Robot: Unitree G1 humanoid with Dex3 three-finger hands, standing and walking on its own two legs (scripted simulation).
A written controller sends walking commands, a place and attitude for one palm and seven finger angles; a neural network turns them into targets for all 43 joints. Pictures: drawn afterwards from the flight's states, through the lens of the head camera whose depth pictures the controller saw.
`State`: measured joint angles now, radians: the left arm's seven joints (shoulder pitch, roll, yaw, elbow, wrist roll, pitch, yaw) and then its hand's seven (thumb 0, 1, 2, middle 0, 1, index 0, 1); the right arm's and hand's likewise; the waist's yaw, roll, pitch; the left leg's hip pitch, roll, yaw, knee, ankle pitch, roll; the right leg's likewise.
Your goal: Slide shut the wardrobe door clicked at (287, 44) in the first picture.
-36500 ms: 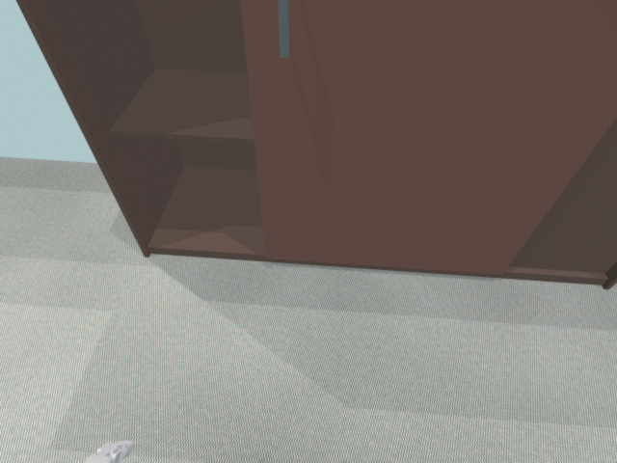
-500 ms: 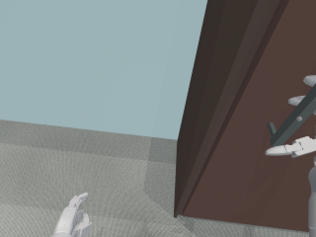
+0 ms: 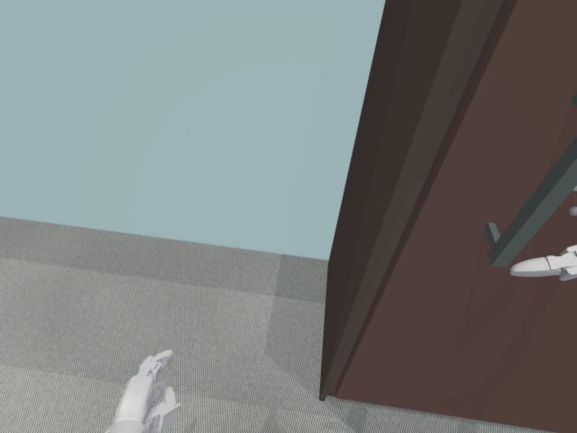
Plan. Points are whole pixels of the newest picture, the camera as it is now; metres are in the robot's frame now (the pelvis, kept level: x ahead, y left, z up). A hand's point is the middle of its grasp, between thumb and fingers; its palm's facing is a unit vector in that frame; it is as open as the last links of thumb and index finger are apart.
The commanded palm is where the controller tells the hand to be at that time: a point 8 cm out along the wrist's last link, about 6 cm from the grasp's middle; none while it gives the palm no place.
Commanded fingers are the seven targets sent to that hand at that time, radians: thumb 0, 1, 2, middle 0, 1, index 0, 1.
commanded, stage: slip the hand off the handle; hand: right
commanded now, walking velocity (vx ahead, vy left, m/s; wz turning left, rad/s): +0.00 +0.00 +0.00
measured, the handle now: (536, 189) +0.35 -0.26 +0.22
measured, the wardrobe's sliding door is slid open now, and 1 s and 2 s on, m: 0.02 0.02 0.02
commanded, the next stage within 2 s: draw the hand back to the body in 1.20 s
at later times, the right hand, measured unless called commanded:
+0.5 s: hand out of the picture +0.22 -0.32 +0.23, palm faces +0.46 +0.85 -0.24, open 14.7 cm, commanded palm +0.17 -0.35 +0.23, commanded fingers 0.00 0.55 -0.20 0.25 1.15 0.25 1.15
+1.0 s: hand out of the picture +0.16 -0.31 +0.22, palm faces +0.41 +0.89 -0.22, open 14.7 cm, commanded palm +0.11 -0.34 +0.23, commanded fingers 0.00 0.55 -0.20 0.25 1.15 0.25 1.15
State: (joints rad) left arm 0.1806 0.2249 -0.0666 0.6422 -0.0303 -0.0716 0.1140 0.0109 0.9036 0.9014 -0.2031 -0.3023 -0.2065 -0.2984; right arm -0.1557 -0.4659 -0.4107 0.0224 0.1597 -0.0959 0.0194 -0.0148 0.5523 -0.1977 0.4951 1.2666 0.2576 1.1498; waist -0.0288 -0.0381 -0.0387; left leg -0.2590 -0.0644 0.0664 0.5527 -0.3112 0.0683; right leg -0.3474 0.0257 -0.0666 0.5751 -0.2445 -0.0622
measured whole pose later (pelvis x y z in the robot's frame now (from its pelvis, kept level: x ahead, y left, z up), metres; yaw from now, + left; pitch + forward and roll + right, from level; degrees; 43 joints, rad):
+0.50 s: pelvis +0.00 -0.02 +0.00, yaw +0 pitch +0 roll +2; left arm 0.20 0.23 -0.05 0.64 -0.03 -0.16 0.11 0.01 0.90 0.90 -0.20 -0.30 -0.20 -0.30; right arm 0.16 -0.44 -0.54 -0.24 0.25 -0.14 0.08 -0.01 0.55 -0.20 0.26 1.15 0.26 1.15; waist -0.07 -0.04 -0.06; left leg -0.23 -0.06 0.06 0.55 -0.32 0.05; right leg -0.33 0.03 -0.07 0.60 -0.26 -0.08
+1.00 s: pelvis -0.02 -0.04 +0.00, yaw -2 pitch -2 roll +2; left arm 0.16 0.20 -0.10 0.65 -0.01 -0.21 0.10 0.01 0.90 0.90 -0.20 -0.30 -0.21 -0.30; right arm 0.29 -0.38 -0.44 -0.49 0.26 -0.09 0.08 -0.01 0.56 -0.20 0.25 1.15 0.26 1.15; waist -0.11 -0.04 -0.04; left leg -0.23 -0.01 0.09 0.58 -0.31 0.01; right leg -0.33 0.07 -0.05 0.60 -0.24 -0.10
